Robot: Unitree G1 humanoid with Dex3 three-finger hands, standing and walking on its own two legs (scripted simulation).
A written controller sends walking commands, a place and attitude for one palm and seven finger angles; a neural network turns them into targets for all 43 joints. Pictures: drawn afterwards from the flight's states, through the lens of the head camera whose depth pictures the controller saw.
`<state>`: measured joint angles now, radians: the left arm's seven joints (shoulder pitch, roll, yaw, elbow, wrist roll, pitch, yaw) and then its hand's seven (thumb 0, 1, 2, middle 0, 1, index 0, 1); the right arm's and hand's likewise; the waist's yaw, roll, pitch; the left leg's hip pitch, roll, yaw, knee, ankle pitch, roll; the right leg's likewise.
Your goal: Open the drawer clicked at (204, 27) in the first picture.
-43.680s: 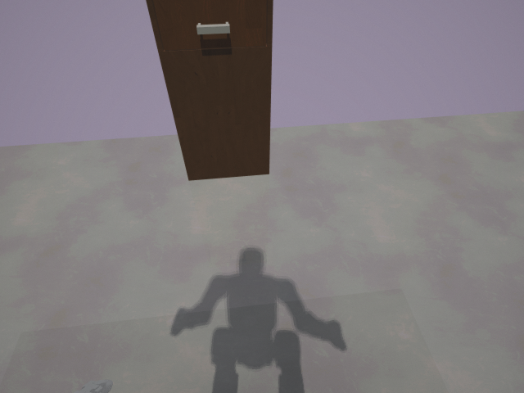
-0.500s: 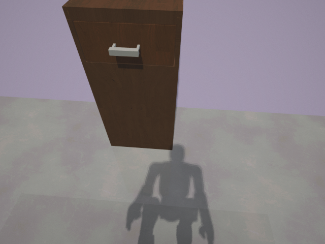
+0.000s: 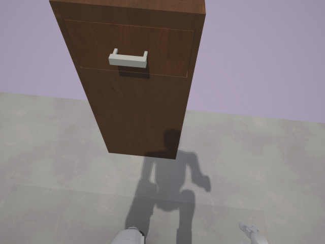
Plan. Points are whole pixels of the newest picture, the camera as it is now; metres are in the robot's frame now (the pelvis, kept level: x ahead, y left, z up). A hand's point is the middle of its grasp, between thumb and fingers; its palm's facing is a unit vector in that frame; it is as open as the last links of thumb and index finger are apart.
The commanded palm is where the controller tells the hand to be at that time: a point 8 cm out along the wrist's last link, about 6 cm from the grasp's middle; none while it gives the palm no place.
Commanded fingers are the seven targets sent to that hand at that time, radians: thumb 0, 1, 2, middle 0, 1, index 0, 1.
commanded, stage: take the last steps up to it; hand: left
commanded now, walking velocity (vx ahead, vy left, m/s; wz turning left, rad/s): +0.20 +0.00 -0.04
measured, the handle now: (129, 56) +0.65 +0.18 +0.06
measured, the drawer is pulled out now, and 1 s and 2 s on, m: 0.00 0.00 0.00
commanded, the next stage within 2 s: come to a stop and stand still in 0.18 s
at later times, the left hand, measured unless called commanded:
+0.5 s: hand (110, 214) +0.20 +0.17 -0.16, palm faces +0.00 -0.98 -0.20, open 7.3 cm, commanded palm none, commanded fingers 0.00 0.90 0.90 -0.20 -0.30 -0.20 -0.30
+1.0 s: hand (106, 225) +0.17 +0.17 -0.16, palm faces +0.06 -0.98 -0.21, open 7.4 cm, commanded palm none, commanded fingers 0.00 0.90 0.90 -0.20 -0.30 -0.20 -0.30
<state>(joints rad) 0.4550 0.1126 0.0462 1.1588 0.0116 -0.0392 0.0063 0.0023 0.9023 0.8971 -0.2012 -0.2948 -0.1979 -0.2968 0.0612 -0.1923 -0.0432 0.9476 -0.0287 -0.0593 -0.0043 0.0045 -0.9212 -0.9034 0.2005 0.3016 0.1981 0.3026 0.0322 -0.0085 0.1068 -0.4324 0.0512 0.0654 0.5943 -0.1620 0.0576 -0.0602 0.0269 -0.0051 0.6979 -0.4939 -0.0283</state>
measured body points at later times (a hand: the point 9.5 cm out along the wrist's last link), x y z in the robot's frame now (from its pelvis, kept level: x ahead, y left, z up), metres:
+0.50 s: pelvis +0.14 -0.01 +0.01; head +0.17 -0.01 +0.46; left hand +0.20 +0.22 -0.14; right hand +0.13 -0.24 -0.14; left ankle +0.12 +0.11 -0.72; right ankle +0.13 -0.12 -0.72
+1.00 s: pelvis +0.12 -0.01 +0.02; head +0.16 -0.01 +0.46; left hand +0.17 +0.23 -0.14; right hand +0.20 -0.26 -0.13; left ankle +0.11 +0.11 -0.72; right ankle +0.13 -0.12 -0.72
